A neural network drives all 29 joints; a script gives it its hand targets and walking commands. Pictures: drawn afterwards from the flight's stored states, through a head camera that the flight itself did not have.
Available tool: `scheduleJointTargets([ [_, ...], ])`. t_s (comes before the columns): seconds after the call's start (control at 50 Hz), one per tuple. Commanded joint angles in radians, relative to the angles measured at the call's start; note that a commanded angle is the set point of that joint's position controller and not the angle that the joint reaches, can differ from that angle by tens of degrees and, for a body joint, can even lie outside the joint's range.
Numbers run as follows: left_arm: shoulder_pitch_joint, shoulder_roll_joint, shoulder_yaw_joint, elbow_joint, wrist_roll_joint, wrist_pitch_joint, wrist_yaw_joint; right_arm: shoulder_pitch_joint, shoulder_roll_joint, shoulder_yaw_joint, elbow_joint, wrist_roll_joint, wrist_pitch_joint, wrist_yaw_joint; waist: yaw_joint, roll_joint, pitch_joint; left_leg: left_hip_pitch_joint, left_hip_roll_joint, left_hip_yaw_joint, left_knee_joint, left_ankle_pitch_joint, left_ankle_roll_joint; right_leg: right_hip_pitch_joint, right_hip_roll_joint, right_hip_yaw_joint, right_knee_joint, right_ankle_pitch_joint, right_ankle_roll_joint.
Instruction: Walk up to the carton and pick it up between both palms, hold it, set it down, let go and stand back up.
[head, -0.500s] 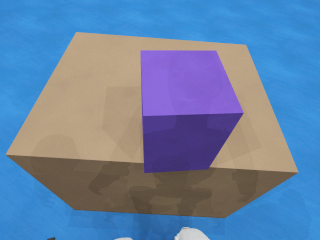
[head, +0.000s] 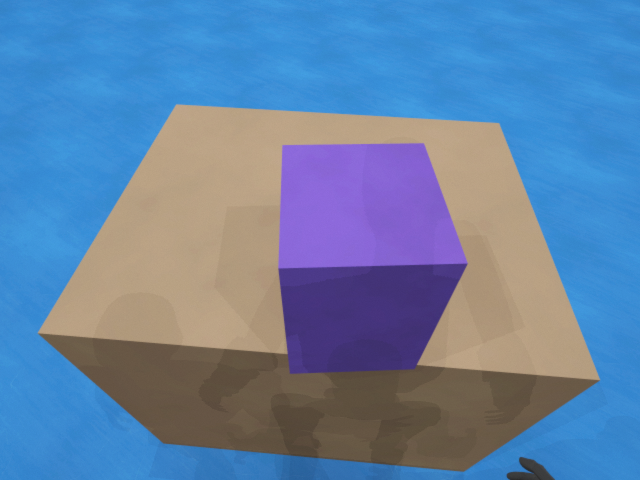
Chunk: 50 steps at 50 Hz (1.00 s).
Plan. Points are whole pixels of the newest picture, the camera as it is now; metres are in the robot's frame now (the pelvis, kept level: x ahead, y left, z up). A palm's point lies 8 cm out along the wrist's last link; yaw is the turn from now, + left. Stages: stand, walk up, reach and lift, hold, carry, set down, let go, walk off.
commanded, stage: stand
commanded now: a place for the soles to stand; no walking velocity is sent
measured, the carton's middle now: (353, 265) +0.39 -0.03 +0.04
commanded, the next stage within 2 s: reach and lift in 0.82 s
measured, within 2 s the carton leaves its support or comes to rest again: neither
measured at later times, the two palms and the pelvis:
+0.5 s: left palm out of the picture +0.10 +0.28 -0.12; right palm out of the picture +0.08 -0.29 -0.12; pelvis +0.01 +0.00 +0.00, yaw +1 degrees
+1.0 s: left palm out of the picture +0.14 +0.27 -0.13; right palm out of the picture +0.13 -0.28 -0.13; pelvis +0.00 +0.00 -0.02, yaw +0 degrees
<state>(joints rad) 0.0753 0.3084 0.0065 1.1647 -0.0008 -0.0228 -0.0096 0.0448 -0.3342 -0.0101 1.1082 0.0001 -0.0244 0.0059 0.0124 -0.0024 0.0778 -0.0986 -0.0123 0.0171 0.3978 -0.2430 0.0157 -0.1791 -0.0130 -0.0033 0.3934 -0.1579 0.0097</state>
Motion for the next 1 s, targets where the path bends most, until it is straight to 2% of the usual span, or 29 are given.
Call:
scheduleJointTargets([
  [0.0,-0.083,0.218,0.030,-0.063,0.001,-0.026,0.016,-0.038,-0.210,-0.040,-0.039,-0.003,-0.013,-0.008,-0.028,-0.007,-0.111,0.014,0.135,-0.120,-0.125,0.207,0.003,0.060,-0.123,0.093,-0.094,0.180,-0.017],
  [0.02,-0.053,0.216,0.040,-0.063,0.001,-0.023,0.013,-0.053,-0.210,-0.040,-0.045,-0.002,-0.012,-0.009,-0.007,-0.045,-0.136,0.029,0.139,-0.112,-0.121,0.159,0.008,0.065,-0.122,0.086,-0.102,0.129,-0.018],
  [0.08,-0.061,0.239,0.042,-0.066,0.003,-0.021,0.015,-0.032,-0.200,-0.043,-0.038,-0.013,-0.005,-0.012,-0.023,-0.024,-0.101,-0.002,0.126,-0.096,-0.128,0.120,0.001,0.061,-0.134,0.095,-0.124,0.070,-0.025],
  [0.16,-0.076,0.245,0.047,-0.077,0.009,-0.026,0.012,-0.041,-0.200,-0.040,-0.030,-0.002,-0.006,-0.009,-0.013,0.006,-0.092,-0.024,0.120,-0.110,-0.140,0.072,0.001,0.062,-0.134,0.119,-0.126,0.098,-0.018],
  [0.2,-0.051,0.234,0.045,-0.075,0.002,-0.028,0.016,-0.013,-0.208,-0.040,-0.042,-0.005,-0.011,-0.016,-0.017,0.008,-0.138,-0.023,0.134,-0.094,-0.129,0.163,0.001,0.107,-0.140,0.097,-0.116,0.165,-0.024],
  [0.22,-0.064,0.248,0.052,-0.089,0.009,-0.031,0.013,0.008,-0.191,-0.036,-0.031,-0.009,-0.009,-0.015,-0.027,-0.043,-0.102,-0.042,0.134,-0.110,-0.145,0.110,-0.003,0.093,-0.136,0.100,-0.126,0.119,-0.018],
  [0.24,-0.073,0.253,0.047,-0.079,0.007,-0.026,0.013,-0.006,-0.206,-0.034,-0.023,-0.004,-0.012,-0.012,-0.026,0.011,-0.110,-0.012,0.135,-0.104,-0.144,0.165,-0.002,0.083,-0.125,0.081,-0.117,0.117,-0.011],
  [0.3,-0.064,0.234,0.050,-0.086,0.005,-0.027,0.015,-0.015,-0.203,-0.048,-0.046,-0.013,-0.009,-0.016,-0.018,0.030,-0.138,-0.003,0.136,-0.093,-0.127,0.156,0.002,0.111,-0.137,0.102,-0.118,0.158,-0.024],
  [0.32,-0.065,0.228,0.051,-0.079,0.008,-0.027,0.015,-0.009,-0.188,-0.035,-0.050,-0.004,-0.016,-0.013,-0.016,-0.041,-0.156,-0.020,0.139,-0.114,-0.125,0.199,0.004,0.158,-0.133,0.071,-0.111,0.218,-0.013],
  [0.38,-0.051,0.229,0.047,-0.078,-0.002,-0.024,0.011,-0.006,-0.215,-0.038,-0.033,-0.009,-0.017,-0.020,-0.013,0.009,-0.126,-0.006,0.139,-0.097,-0.136,0.206,0.000,0.110,-0.135,0.089,-0.114,0.208,-0.018],
  [0.42,-0.049,0.234,0.046,-0.079,0.000,-0.019,0.019,0.004,-0.203,-0.034,-0.040,-0.004,-0.016,-0.014,-0.015,-0.069,-0.135,0.002,0.147,-0.112,-0.130,0.215,0.005,0.122,-0.120,0.060,-0.107,0.206,-0.014],
  [0.44,-0.055,0.220,0.047,-0.080,-0.003,-0.018,0.021,-0.007,-0.200,-0.036,-0.044,-0.004,-0.017,-0.016,-0.012,0.001,-0.101,-0.011,0.140,-0.099,-0.132,0.226,-0.001,0.118,-0.139,0.076,-0.106,0.230,-0.020],
  [0.46,-0.075,0.251,0.046,-0.078,0.004,-0.017,0.016,0.007,-0.198,-0.041,-0.032,-0.003,-0.012,-0.019,-0.021,-0.057,-0.081,-0.009,0.143,-0.109,-0.147,0.205,0.000,0.090,-0.121,0.074,-0.094,0.173,-0.012],
  [0.5,-0.097,0.233,0.041,-0.085,0.002,-0.019,0.014,0.025,-0.200,-0.044,-0.036,-0.004,-0.009,-0.016,-0.030,0.008,-0.087,-0.008,0.137,-0.098,-0.141,0.226,-0.007,0.096,-0.126,0.075,-0.097,0.211,-0.018],
  [0.52,-0.092,0.225,0.051,-0.088,0.008,-0.019,0.016,0.038,-0.200,-0.043,-0.029,-0.008,-0.008,-0.020,-0.029,-0.025,-0.101,-0.020,0.151,-0.094,-0.160,0.227,-0.006,0.123,-0.120,0.066,-0.096,0.191,-0.023],
  [0.54,-0.069,0.246,0.049,-0.080,-0.003,-0.016,0.016,0.010,-0.227,-0.044,-0.023,-0.005,-0.007,-0.018,-0.020,0.029,-0.126,-0.008,0.136,-0.090,-0.139,0.201,-0.004,0.138,-0.119,0.080,-0.109,0.188,-0.013],
  [0.56,-0.093,0.230,0.043,-0.077,0.007,-0.018,0.015,0.026,-0.229,-0.049,-0.026,-0.009,-0.012,-0.016,-0.039,-0.005,-0.166,0.010,0.143,-0.097,-0.151,0.211,0.002,0.166,-0.122,0.070,-0.091,0.206,-0.018],
  [0.6,-0.055,0.221,0.038,-0.087,0.007,-0.016,0.013,-0.013,-0.197,-0.032,-0.038,-0.005,-0.014,-0.017,0.004,-0.020,-0.111,-0.020,0.144,-0.097,-0.142,0.228,0.003,0.119,-0.131,0.066,-0.113,0.222,-0.009],
  [0.68,-0.087,0.224,0.038,-0.085,0.005,-0.015,0.016,0.020,-0.216,-0.045,-0.023,-0.015,-0.015,-0.019,-0.027,0.044,-0.104,-0.003,0.139,-0.072,-0.167,0.267,-0.007,0.126,-0.122,0.065,-0.093,0.219,-0.016],
  [0.72,-0.054,0.226,0.045,-0.071,0.003,-0.017,0.017,0.019,-0.204,-0.039,-0.026,-0.004,-0.017,-0.012,-0.029,0.026,-0.180,0.054,0.156,-0.083,-0.146,0.288,-0.007,0.141,-0.116,0.063,-0.082,0.238,-0.012],
  [0.74,-0.068,0.227,0.044,-0.068,0.006,-0.017,0.018,0.012,-0.217,-0.044,-0.023,-0.005,-0.013,-0.016,-0.024,-0.034,-0.145,0.026,0.147,-0.106,-0.133,0.280,0.002,0.141,-0.120,0.057,-0.097,0.248,-0.012],
  [0.8,-0.056,0.207,0.036,-0.058,0.002,-0.015,0.017,-0.029,-0.194,-0.035,-0.037,-0.001,-0.010,-0.017,-0.014,0.017,-0.126,0.040,0.142,-0.087,-0.144,0.228,-0.001,0.102,-0.121,0.064,-0.107,0.206,-0.011],
  [0.82,-0.407,0.155,0.032,-0.409,-0.022,0.199,0.037,-0.276,-0.033,-0.125,-0.161,-0.105,-0.115,0.006,-0.071,-0.054,-0.023,-0.266,0.024,0.079,0.031,-0.076,-0.079,-0.010,0.033,-0.053,0.057,-0.135,-0.039],
  [0.84,-0.398,0.134,0.033,-0.570,-0.020,0.309,0.060,-0.224,-0.089,-0.141,-0.147,-0.098,-0.087,0.046,-0.088,0.003,-0.003,-0.313,0.049,0.059,0.021,-0.169,-0.062,-0.004,0.043,-0.049,0.094,-0.228,-0.057],
  [0.86,-0.379,0.125,0.053,-0.593,-0.010,0.351,0.066,-0.194,-0.132,-0.162,-0.203,-0.104,-0.075,0.059,-0.073,-0.024,0.016,-0.380,0.063,0.053,-0.009,-0.267,-0.028,0.064,0.057,-0.051,0.117,-0.247,-0.057],
  [0.92,-0.242,0.114,0.068,-0.693,0.028,0.484,0.028,-0.112,-0.170,-0.167,-0.247,-0.080,-0.032,0.095,-0.036,-0.019,-0.081,-0.310,0.072,0.046,0.105,-0.054,-0.061,0.047,0.015,-0.067,0.169,-0.072,-0.074],
  [0.94,-0.218,0.118,0.071,-0.729,0.031,0.511,0.033,-0.083,-0.176,-0.154,-0.258,-0.062,-0.029,0.105,-0.049,0.004,-0.144,-0.283,0.079,0.047,0.122,-0.009,-0.064,0.048,0.018,-0.079,0.196,-0.033,-0.080],
  [0.96,-0.184,0.133,0.102,-0.762,0.060,0.541,0.033,-0.061,-0.195,-0.154,-0.257,-0.038,-0.018,0.096,-0.022,0.067,-0.189,-0.257,0.074,0.068,0.141,0.086,-0.068,0.092,0.018,-0.082,0.201,0.035,-0.080],
  [0.98,-0.135,0.127,0.121,-0.795,0.083,0.551,0.028,-0.014,-0.216,-0.143,-0.279,-0.020,-0.019,0.095,-0.030,0.050,-0.243,-0.206,0.069,0.052,0.171,0.223,-0.071,0.115,0.036,-0.087,0.207,0.177,-0.066],
])
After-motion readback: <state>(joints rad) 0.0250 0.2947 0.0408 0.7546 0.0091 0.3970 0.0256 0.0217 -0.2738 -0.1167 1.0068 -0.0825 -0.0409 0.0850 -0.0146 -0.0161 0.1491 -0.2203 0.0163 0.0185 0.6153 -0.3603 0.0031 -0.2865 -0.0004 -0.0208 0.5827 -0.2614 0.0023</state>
